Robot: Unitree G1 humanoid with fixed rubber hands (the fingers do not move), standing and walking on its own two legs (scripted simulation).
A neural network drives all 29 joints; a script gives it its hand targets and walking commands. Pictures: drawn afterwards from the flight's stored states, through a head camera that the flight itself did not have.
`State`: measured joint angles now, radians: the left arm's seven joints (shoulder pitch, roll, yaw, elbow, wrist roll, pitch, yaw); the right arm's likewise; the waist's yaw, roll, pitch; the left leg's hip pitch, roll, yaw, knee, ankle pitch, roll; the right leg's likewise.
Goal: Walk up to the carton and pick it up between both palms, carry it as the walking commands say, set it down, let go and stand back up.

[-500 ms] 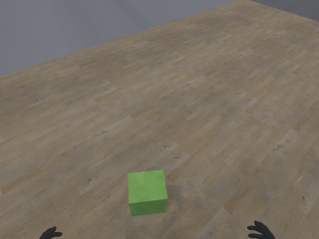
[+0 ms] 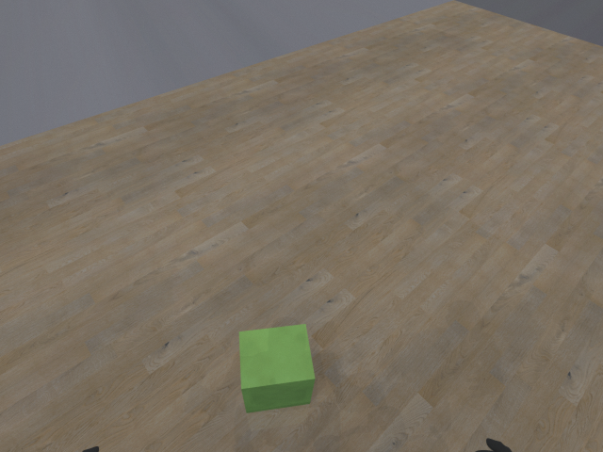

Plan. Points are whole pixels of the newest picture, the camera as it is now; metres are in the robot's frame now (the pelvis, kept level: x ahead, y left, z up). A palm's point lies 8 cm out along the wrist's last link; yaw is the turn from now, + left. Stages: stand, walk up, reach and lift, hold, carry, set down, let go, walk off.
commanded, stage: stand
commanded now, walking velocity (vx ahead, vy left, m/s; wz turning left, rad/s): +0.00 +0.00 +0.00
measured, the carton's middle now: (275, 369) +0.48 +0.04 -0.66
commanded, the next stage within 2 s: none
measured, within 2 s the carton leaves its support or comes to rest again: neither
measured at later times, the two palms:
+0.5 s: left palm out of the picture +0.05 +0.31 -0.10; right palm out of the picture +0.06 -0.30 -0.10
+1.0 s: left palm out of the picture +0.04 +0.30 -0.11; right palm out of the picture +0.05 -0.31 -0.10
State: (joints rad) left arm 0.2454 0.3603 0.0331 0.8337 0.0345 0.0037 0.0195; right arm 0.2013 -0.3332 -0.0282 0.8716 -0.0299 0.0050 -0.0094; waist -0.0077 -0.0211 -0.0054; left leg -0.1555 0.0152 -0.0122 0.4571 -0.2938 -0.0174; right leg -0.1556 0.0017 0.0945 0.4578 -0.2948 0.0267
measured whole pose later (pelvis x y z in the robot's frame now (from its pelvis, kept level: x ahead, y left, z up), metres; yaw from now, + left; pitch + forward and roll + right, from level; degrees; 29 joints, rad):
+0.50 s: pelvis -0.02 +0.00 +0.00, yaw +1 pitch -2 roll +0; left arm 0.22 0.38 0.02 0.95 0.03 0.00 0.02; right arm 0.17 -0.36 -0.02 0.99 -0.02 0.00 0.00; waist 0.00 -0.01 0.01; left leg -0.12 0.01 -0.02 0.40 -0.23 -0.02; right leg -0.12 0.00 0.09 0.41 -0.24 0.03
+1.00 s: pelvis -0.03 +0.00 +0.01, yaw +1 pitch -2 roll +0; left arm 0.20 0.38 0.00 1.01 0.01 -0.01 0.01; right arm 0.15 -0.37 0.00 1.07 -0.01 -0.01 0.00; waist 0.00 -0.01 0.02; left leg -0.12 0.01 -0.02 0.36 -0.20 -0.02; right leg -0.12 0.00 0.08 0.37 -0.21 0.03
